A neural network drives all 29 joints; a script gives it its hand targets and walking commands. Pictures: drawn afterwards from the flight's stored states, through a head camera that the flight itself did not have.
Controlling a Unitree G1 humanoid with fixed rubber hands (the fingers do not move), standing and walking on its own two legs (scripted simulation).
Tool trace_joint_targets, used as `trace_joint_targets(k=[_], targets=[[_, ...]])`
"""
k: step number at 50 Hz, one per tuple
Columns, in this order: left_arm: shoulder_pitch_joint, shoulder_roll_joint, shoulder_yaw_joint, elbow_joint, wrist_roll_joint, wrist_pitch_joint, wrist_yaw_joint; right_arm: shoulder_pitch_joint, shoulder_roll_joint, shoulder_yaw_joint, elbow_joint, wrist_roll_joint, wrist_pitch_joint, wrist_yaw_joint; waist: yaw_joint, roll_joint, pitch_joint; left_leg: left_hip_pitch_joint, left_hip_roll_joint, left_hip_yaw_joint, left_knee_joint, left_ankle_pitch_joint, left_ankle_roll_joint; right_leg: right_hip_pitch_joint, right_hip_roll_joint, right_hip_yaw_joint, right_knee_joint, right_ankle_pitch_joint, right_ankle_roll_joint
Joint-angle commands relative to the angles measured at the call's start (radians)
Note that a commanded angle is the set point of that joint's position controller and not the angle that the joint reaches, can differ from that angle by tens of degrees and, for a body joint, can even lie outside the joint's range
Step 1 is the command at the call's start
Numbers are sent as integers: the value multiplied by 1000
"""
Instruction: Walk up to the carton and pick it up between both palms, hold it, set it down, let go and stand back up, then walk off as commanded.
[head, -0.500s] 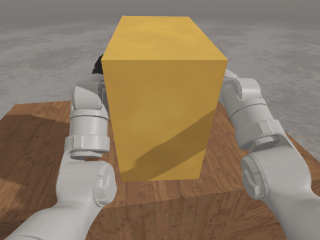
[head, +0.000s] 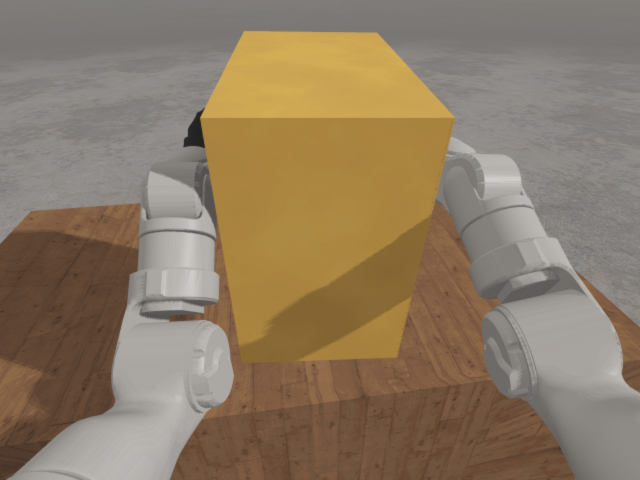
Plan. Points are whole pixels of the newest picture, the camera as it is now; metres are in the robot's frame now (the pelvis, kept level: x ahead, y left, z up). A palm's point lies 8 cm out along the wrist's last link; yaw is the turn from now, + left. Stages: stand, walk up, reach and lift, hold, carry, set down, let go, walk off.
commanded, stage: hold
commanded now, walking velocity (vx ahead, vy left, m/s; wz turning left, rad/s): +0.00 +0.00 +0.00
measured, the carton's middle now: (315, 183) +0.38 +0.01 +0.27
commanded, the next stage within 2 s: none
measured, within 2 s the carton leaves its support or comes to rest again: neither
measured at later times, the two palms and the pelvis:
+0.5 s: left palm (198, 164) +0.37 +0.14 +0.30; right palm (432, 154) +0.37 -0.13 +0.31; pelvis +0.00 +0.00 +0.00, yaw +0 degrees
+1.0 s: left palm (197, 163) +0.37 +0.14 +0.30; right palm (433, 153) +0.36 -0.13 +0.31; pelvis +0.00 +0.00 +0.00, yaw +0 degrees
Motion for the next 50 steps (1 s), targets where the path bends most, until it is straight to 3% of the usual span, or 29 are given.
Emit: trace_joint_targets(k=[1, 50], targets=[[-954, -612, -336, -167, -142, -115, -159, -928, 627, 201, -341, 176, 15, 156, 9, 83, -432, 90, -47, -43, -57, 298, -84, 106, 116, -3, -52, 202, -10], [-965, -598, -332, -159, -142, -107, -162, -941, 627, 199, -349, 186, 29, 148, 7, 86, -430, 88, -47, -44, -53, 309, -86, 114, 117, -4, -51, 214, -11]])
